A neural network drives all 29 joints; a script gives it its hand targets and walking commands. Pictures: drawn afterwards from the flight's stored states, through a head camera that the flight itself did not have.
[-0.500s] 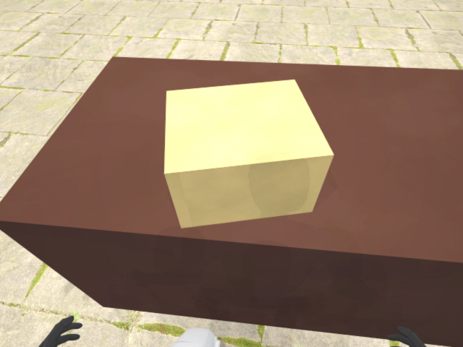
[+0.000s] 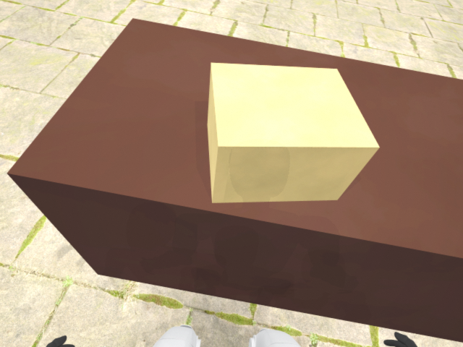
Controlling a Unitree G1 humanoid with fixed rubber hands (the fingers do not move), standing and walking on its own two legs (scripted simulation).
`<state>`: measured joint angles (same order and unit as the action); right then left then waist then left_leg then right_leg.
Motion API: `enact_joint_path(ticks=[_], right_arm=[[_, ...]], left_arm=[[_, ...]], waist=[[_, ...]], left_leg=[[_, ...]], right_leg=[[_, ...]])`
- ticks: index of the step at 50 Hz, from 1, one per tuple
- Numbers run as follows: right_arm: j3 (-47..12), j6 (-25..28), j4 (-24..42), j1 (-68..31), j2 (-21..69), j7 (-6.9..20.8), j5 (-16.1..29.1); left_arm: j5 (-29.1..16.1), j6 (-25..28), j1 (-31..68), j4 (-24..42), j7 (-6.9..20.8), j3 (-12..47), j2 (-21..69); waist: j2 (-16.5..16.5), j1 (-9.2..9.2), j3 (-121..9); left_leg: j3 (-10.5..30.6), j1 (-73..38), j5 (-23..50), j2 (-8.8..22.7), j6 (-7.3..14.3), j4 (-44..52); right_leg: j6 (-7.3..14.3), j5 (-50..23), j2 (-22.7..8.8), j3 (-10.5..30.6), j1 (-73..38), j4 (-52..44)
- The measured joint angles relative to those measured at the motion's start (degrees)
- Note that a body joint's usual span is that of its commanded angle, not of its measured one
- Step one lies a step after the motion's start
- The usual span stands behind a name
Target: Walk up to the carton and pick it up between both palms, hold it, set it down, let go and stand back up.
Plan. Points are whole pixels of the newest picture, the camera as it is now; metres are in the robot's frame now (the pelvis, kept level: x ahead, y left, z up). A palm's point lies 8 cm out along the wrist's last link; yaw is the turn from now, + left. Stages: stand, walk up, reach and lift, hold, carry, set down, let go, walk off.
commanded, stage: walk up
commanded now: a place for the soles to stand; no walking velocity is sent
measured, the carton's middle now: (276, 133) +0.53 -0.08 +0.04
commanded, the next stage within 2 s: none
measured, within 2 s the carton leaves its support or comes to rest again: neither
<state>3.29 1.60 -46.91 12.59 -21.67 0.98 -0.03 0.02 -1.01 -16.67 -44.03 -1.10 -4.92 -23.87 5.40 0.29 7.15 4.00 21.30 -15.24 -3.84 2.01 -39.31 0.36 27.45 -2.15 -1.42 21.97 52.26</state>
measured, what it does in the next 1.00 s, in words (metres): steps on the spot: right foot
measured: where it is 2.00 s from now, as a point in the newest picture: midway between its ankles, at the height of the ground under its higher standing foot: outside the picture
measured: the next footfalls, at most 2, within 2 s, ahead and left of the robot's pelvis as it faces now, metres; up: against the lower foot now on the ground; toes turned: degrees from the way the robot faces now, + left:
right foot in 0.08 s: +0.07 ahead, -0.14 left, +0.00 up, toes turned -2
right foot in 1.12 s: +0.02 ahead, -0.19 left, +0.00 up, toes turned -4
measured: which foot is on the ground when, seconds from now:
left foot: down 0.00-1.00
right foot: up 0.00-0.06, down 0.08-0.84, up 0.86-1.00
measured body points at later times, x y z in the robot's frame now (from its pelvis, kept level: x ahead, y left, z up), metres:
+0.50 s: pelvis +0.01 -0.03 +0.00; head +0.05 -0.04 +0.45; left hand +0.16 +0.30 -0.07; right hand +0.13 -0.33 -0.11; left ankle +0.06 +0.10 -0.72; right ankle +0.03 -0.14 -0.72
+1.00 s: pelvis +0.00 -0.04 +0.00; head +0.03 -0.03 +0.45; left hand +0.12 +0.28 -0.10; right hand +0.12 -0.36 -0.08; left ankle +0.06 +0.10 -0.72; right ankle -0.03 -0.17 -0.67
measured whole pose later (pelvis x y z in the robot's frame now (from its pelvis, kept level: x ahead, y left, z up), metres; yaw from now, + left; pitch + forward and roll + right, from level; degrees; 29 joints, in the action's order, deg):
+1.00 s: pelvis +0.00 -0.04 +0.00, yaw -1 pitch -2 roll +0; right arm 3.3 2.7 -46.9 9.9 -21.7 -2.4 0.0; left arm 0.0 -3.2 -10.1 -44.3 1.4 -4.9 -23.9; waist 1.8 0.3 6.3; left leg 5.4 20.7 -14.7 -0.1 0.9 -37.3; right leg 0.9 30.6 -1.0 -1.3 21.7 58.1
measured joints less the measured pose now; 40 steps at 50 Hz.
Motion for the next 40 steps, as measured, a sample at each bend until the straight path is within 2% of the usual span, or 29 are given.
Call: enact_joint_path(ticks=[3, 5, 7, 10, 14, 17, 25, 32, 40], right_arm=[[0.00, -0.18, -0.01, -0.63, 0.01, 0.00, 0.00], [0.00, -0.69, -0.02, -1.43, 0.01, -0.01, 0.00], [0.00, -1.00, -0.02, -2.09, 0.00, -0.02, 0.00], [0.00, -0.97, -0.02, -2.24, 0.00, -0.03, 0.00], [-0.01, -0.55, 0.00, -2.19, -0.01, -0.03, 0.00], [-0.01, -0.18, -0.01, -2.25, 0.00, -0.03, 0.00], [0.00, 0.38, -0.01, -2.53, -0.01, -0.03, 0.00], [0.00, 0.66, 0.00, -3.30, -0.01, -0.03, 0.00], [0.00, 0.70, -0.01, -4.34, -0.01, -0.03, 0.00]], left_arm=[[0.00, 0.00, -0.55, 0.01, 0.21, 0.00, -0.01], [0.00, 0.15, -1.12, -0.12, 0.24, 0.00, -0.01], [0.00, 0.47, -1.83, -0.20, 0.25, -0.01, 0.00], [0.00, 0.82, -1.43, -0.19, 0.47, -0.01, 0.01], [0.00, 1.24, 1.40, -0.17, 0.76, -0.01, 0.01], [0.00, 1.37, 4.03, -0.19, 0.78, -0.02, 0.01], [0.00, 1.38, 9.55, -0.21, 0.87, -0.01, 0.02], [0.00, 1.38, 10.41, -0.22, 1.02, 0.00, 0.02], [0.00, 1.38, 8.07, -0.25, 1.22, -0.01, 0.01]], waist=[[-0.34, 0.02, -0.03], [-1.36, -0.02, 0.02], [-3.03, -0.03, -0.07], [-5.14, -0.04, -0.09], [-8.03, -0.05, -0.11], [-9.00, -0.04, -0.19], [-6.52, -0.04, -0.23], [-3.96, -0.03, -0.24], [-3.69, -0.03, -0.84]], left_leg=[[-0.02, 0.02, -0.07, -0.01, 0.00, 0.01], [0.05, -0.02, -0.19, 0.33, 0.00, -0.06], [0.31, -0.03, -1.47, 0.90, 0.00, -0.26], [0.32, -0.04, -5.73, 0.90, 0.00, -0.53], [0.33, -0.70, -0.19, 0.99, 0.00, 1.70], [0.32, -0.76, 0.43, 1.00, -0.09, 1.95], [0.33, -0.78, -0.16, 1.02, -0.19, 2.00], [0.33, -0.78, -0.32, 1.07, -1.01, 2.00], [0.32, -0.78, -0.31, 1.06, -1.14, 2.00]], right_leg=[[0.00, -0.12, -0.01, 0.03, -2.17, -6.68], [0.00, -6.72, 0.35, -0.04, -3.55, -11.41], [0.05, -9.07, 1.03, -0.16, -3.60, -12.00], [0.56, -8.36, 1.04, -0.15, -3.62, -12.41], [0.58, -8.07, 1.05, -0.16, -3.62, -12.41], [0.58, -7.91, 1.04, -0.16, -3.63, -12.45], [0.58, -7.40, 1.05, -0.17, -3.63, -12.48], [0.58, -7.31, 1.05, -0.16, -3.73, -12.69], [0.58, -7.67, 1.04, -0.16, -4.08, -13.41]])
